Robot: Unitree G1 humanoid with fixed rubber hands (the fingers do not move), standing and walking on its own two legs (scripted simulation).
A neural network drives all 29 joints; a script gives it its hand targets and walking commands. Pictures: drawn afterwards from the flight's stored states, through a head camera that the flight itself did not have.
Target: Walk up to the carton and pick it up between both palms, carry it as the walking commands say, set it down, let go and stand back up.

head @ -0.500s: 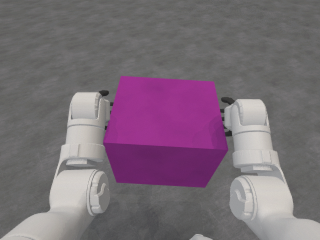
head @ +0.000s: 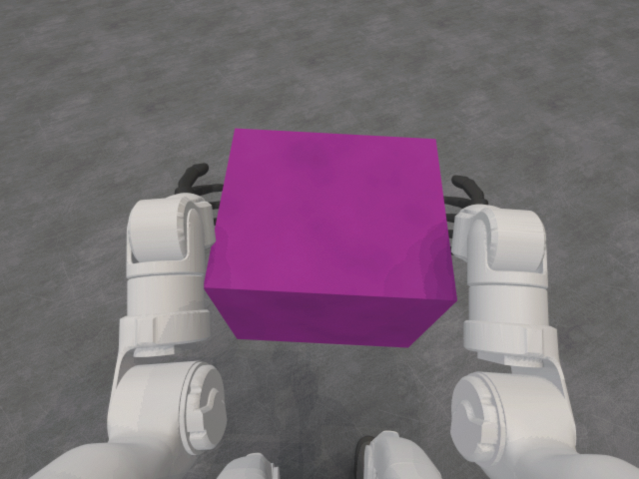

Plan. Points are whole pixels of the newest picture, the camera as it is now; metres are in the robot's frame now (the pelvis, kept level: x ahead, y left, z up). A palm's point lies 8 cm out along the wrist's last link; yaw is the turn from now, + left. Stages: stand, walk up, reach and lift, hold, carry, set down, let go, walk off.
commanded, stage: carry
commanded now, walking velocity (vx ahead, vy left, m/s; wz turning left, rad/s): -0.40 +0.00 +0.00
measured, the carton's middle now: (328, 246) +0.39 +0.00 +0.02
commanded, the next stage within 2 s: none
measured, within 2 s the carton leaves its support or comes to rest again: neither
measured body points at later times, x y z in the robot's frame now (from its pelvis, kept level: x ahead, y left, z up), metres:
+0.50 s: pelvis -0.13 +0.00 -0.01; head -0.12 -0.01 +0.44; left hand +0.15 +0.18 +0.05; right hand +0.16 -0.16 +0.04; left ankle +0.02 +0.13 -0.72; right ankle -0.07 -0.11 -0.66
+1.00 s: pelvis -0.35 +0.02 +0.00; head -0.36 +0.03 +0.45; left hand -0.06 +0.20 +0.07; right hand -0.06 -0.14 +0.07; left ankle -0.37 +0.14 -0.72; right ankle -0.18 -0.11 -0.69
